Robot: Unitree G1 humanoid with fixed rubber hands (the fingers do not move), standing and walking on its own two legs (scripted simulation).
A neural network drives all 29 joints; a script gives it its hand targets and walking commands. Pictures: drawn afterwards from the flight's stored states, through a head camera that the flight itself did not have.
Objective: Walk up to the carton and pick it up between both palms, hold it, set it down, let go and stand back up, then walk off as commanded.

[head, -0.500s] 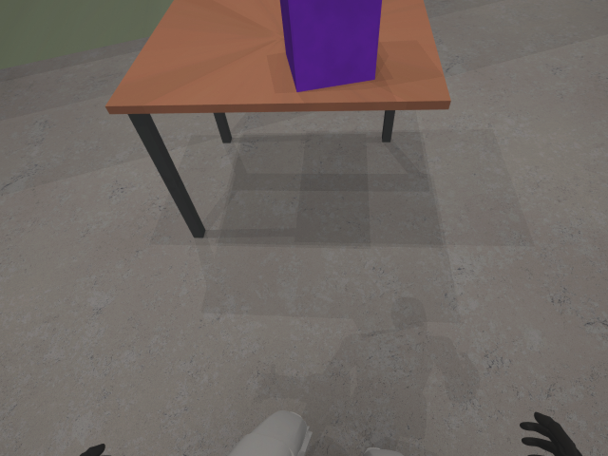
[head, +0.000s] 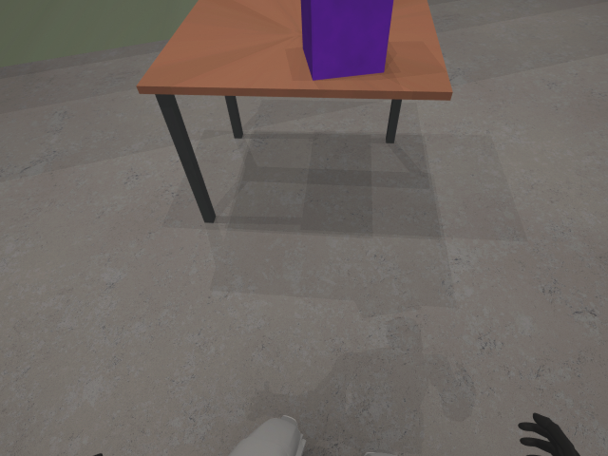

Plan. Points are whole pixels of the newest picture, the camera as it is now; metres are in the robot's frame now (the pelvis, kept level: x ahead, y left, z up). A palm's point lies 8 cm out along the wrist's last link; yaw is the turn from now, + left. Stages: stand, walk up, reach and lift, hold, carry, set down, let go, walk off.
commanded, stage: walk off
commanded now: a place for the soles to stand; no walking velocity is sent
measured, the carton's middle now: (343, 16) +1.19 +0.06 +0.04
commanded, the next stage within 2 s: stand in 1.08 s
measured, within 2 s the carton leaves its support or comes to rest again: neither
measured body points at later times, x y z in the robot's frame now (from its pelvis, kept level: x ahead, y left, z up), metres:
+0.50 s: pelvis +0.00 +0.02 +0.02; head +0.02 +0.02 +0.47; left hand +0.04 +0.35 -0.09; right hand +0.15 -0.27 -0.08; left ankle +0.05 +0.18 -0.70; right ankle +0.02 -0.08 -0.70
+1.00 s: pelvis +0.02 +0.03 +0.02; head +0.02 +0.03 +0.47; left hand +0.07 +0.35 -0.09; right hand +0.20 -0.26 -0.07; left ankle +0.05 +0.18 -0.70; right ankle +0.02 -0.08 -0.70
